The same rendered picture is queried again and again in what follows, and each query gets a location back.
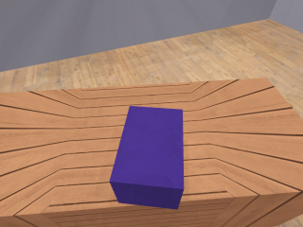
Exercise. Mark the pedestal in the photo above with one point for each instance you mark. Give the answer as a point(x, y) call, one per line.
point(242, 144)

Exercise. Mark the carton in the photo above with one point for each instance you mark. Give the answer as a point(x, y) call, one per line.
point(149, 165)

